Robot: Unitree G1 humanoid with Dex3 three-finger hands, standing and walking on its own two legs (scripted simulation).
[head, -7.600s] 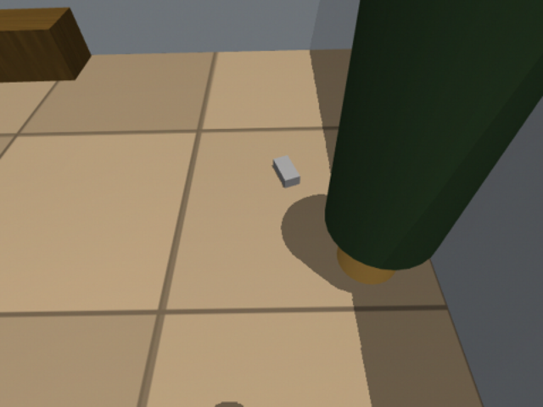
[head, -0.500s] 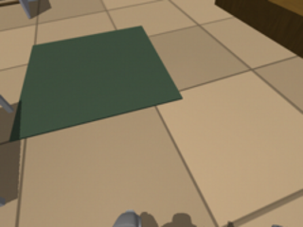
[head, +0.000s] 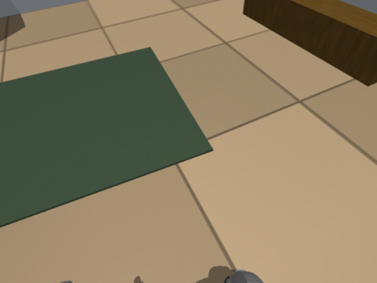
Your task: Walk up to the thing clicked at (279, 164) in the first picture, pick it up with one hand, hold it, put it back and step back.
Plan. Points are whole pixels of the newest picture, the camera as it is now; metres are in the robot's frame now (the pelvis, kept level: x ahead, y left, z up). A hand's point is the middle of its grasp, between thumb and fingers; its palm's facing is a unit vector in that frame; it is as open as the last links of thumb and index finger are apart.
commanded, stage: walk up
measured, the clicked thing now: out of the picture -0.19 -1.17 -0.73
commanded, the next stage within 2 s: none
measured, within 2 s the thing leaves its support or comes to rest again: neither
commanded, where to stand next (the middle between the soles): +0.70 +0.01 m, yaw +1 degrees
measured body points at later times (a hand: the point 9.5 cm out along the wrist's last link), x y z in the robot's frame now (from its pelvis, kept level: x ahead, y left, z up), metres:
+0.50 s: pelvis +0.21 +0.02 -0.01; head +0.23 +0.03 +0.44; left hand +0.21 +0.34 -0.13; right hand +0.34 -0.30 -0.10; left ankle +0.31 +0.12 -0.73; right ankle +0.13 -0.13 -0.70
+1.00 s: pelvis +0.40 -0.02 -0.01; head +0.40 -0.07 +0.44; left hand +0.48 +0.30 -0.09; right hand +0.45 -0.35 -0.14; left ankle +0.33 +0.13 -0.68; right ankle +0.46 -0.13 -0.73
